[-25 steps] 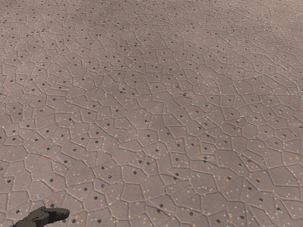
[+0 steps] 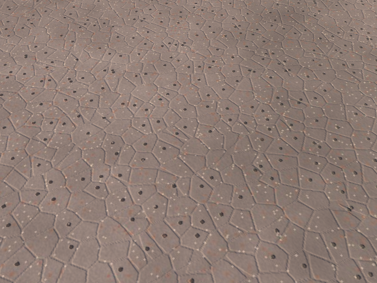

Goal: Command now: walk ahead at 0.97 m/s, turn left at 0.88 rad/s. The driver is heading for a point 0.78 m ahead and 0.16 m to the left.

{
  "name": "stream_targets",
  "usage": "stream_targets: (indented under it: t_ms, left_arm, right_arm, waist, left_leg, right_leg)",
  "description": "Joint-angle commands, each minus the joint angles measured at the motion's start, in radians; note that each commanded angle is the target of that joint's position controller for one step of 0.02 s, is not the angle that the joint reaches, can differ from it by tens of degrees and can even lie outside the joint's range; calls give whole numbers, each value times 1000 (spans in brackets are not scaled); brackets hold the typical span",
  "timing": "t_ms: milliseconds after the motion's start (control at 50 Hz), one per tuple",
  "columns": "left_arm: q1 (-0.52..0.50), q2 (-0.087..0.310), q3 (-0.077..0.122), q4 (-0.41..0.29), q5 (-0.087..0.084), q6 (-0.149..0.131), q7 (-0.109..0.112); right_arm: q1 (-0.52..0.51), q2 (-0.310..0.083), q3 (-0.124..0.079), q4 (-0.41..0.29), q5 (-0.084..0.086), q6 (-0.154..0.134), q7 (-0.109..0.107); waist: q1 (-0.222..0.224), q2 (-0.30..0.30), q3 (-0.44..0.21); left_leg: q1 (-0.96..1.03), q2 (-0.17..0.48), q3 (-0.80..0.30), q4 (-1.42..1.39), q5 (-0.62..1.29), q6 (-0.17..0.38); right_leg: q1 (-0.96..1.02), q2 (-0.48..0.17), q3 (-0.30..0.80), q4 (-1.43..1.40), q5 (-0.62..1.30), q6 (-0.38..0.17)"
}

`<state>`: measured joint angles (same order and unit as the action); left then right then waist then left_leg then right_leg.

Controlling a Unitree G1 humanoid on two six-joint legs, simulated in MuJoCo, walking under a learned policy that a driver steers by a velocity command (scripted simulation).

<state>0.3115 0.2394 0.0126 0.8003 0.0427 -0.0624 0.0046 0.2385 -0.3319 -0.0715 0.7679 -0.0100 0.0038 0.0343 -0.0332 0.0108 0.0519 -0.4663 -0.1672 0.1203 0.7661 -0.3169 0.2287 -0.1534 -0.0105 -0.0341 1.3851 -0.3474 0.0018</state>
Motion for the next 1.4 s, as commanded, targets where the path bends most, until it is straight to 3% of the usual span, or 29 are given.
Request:
stream_targets:
  t_ms: [20, 60, 100, 240, 280, 320, 340, 360, 380, 400, 440, 500, 640, 680, 720, 760, 780, 800, 820, 840, 880, 920, 1040, 1180, 1220, 1240, 1260, 1300, 1400]
  left_arm:
    - [-131, 154, 14, -194, 8, -64, -4]
    - [-98, 141, 4, -178, 39, -19, -6]
    - [-161, 128, -6, -208, 40, 10, -14]
    - [-416, 103, -25, -312, -12, 0, -28]
    - [-342, 147, -7, -294, -11, -5, -16]
    - [-34, 244, 40, -219, -24, -12, 12]
    - [200, 302, 70, -165, -10, -14, 35]
    - [311, 354, 83, -134, 34, -19, 48]
    - [154, 381, 94, -158, 36, -14, 31]
    - [5, 252, 78, -191, 24, -8, 23]
    - [-26, 161, 56, -153, 20, -5, 13]
    - [75, 98, 38, -42, -8, -31, 0]
    - [80, 153, 46, 13, -8, -71, -8]
    - [107, 173, 46, 29, -10, -67, 1]
    - [149, 238, 56, 36, -25, -53, 18]
    - [104, 269, 59, 22, -37, -32, 27]
    - [57, 320, 79, -17, -70, -44, 39]
    - [107, 161, 36, -69, -1, -62, 32]
    - [218, 185, 26, -85, -53, -76, 15]
    - [129, 240, 39, -86, -90, -72, 18]
    - [53, 210, 47, -81, -76, -48, 41]
    - [70, 204, 59, -81, -63, -14, 51]
    - [-37, 91, 41, -120, -33, 0, 46]
    - [-199, 130, 45, -159, -37, -9, 11]
    - [-152, 142, 53, -142, -21, -18, 4]
    - [-138, 189, 61, -145, -9, -23, 10]
    - [-145, 197, 58, -149, 7, -18, 12]
    - [-108, 71, 28, -121, -19, 7, 7]
    - [-249, 112, 42, -118, -32, 39, 0]
  right_arm:
    - [171, -147, -48, 8, -11, -18, -28]
    - [116, -125, -29, -4, -7, -50, -40]
    - [117, -130, -25, -9, 5, -76, -32]
    - [203, -166, -47, 16, 18, -85, -21]
    - [176, -190, -54, 11, 16, -84, -30]
    - [96, -253, -66, -4, 2, -88, -27]
    - [42, -193, -51, -23, -6, -101, -25]
    - [49, 7, 0, -67, 0, -107, -31]
    - [166, -10, 19, -116, 41, -98, -30]
    - [81, -91, 9, -74, 6, -76, -35]
    - [-4, -100, 3, -76, -17, -51, -4]
    - [-83, -8, 29, -134, -28, -15, 32]
    - [-315, -15, 57, -249, -21, -1, 65]
    - [-350, 16, 71, -247, -34, -16, 74]
    - [-229, -2, 63, -187, -48, -33, 63]
    - [114, -63, 29, -62, -53, -48, 36]
    - [134, -167, -26, -88, 55, -43, 11]
    - [83, -284, -28, -93, 33, -43, -22]
    - [73, -252, -26, -141, -28, -46, -26]
    - [52, -204, -28, -149, -33, -41, -19]
    - [-100, -101, -3, -140, 34, -67, -9]
    - [-136, -81, 3, -133, 22, -79, -10]
    - [-92, -49, 8, -54, 15, -61, -38]
    - [-41, -44, 12, 10, 12, -29, -44]
    - [-39, -28, 20, 23, 22, -31, -44]
    - [5, -13, 24, 25, 2, -42, -44]
    - [152, 20, 30, 56, -1, -52, -44]
    - [81, -35, 20, 61, 13, -32, -44]
    - [39, 2, 19, 94, -2, 51, -61]
  waist:
    - [6, -117, -9]
    - [73, -120, 35]
    - [72, -98, 68]
    - [-62, 32, 15]
    - [-21, 40, -51]
    - [164, 50, -227]
    - [274, 17, -332]
    - [245, -269, -396]
    - [102, -462, -476]
    - [103, -224, -293]
    - [85, -43, -133]
    - [58, -86, -29]
    - [27, -46, 103]
    - [28, -29, 128]
    - [-24, -74, 32]
    - [-171, -114, -149]
    - [-200, -89, -189]
    - [-59, 260, -305]
    - [-49, 150, -661]
    - [-74, -14, -616]
    - [27, -157, -255]
    - [82, -130, -137]
    - [68, 21, -158]
    - [8, 73, -132]
    - [48, 50, -137]
    - [28, -10, -170]
    - [-35, -159, -263]
    - [33, -186, -318]
    - [-19, -116, -134]
  left_leg:
    - [465, 351, -808, -562, -126, 168]
    - [273, 264, -645, -567, -5, 140]
    - [135, 202, -551, -608, 58, 129]
    - [257, 167, -494, -556, 587, 9]
    - [338, 170, -502, -434, 794, -36]
    - [309, 156, -500, -70, 909, -81]
    - [162, 114, -454, 215, 735, -93]
    - [-113, 19, -359, 555, -200, -92]
    - [-271, 28, -294, 695, -167, -96]
    - [-302, 123, -259, 689, -25, -95]
    - [-260, 194, -218, 606, 56, -116]
    - [-293, 262, -207, 577, 75, -123]
    - [-282, 247, -49, 214, 310, -107]
    - [-132, 175, 33, 22, 326, -83]
    - [66, 61, 84, -61, 294, -72]
    - [450, 48, -40, -172, 379, -17]
    - [674, 175, -204, -266, 560, -7]
    - [931, 384, -448, -95, 1347, 25]
    - [1119, 585, -761, -163, 1326, 237]
    - [974, 541, -736, -279, 1029, 257]
    - [564, 433, -565, -388, 757, 163]
    - [275, 389, -457, -447, 798, 124]
    - [203, 254, -217, -437, 930, 34]
    - [320, 313, -291, -336, 712, -11]
    - [304, 276, -296, -243, 596, -71]
    - [249, 214, -270, -175, 450, -120]
    - [117, 147, -250, -83, 121, -186]
    - [99, 163, -223, -7, -218, -247]
    - [295, 188, -194, -292, 83, -233]
  right_leg:
    - [-632, -54, 142, 49, 16, -3]
    - [-530, -95, 135, -65, 0, 34]
    - [-482, -118, 85, -229, 19, 64]
    - [-300, -19, 17, -775, 455, 39]
    - [-159, 26, 33, -857, 392, 21]
    - [182, 33, 46, -840, 235, 3]
    - [432, -74, 127, -797, 49, -15]
    - [630, -362, 474, -885, -284, -34]
    - [601, -484, 995, -1130, -457, -120]
    - [422, -408, 836, -1157, -575, -124]
    - [202, -324, 497, -1136, -217, -101]
    - [95, -265, 226, -1178, 47, -60]
    - [42, -203, -176, -1297, 497, -26]
    - [43, -191, -235, -1254, 896, -18]
    - [108, -195, -228, -1049, 1312, -8]
    - [41, -223, -199, -625, 1256, -26]
    - [-134, -112, -165, -355, 715, 24]
    - [-409, 11, -98, 61, -298, 52]
    - [-508, 8, 179, 226, -323, 57]
    - [-491, -17, 185, 208, -228, 62]
    - [-517, -97, 128, 39, -123, 74]
    - [-389, -120, 119, -45, -74, 90]
    - [-344, -78, 62, -443, 196, 89]
    - [-278, -32, 74, -787, 287, 37]
    - [-140, -25, 67, -963, 481, -15]
    - [-12, -114, 153, -932, 901, -53]
    - [183, -260, 277, -850, 1191, -198]
    - [177, -325, 390, -906, 995, -289]
    - [-189, -144, 230, -1002, 168, -101]
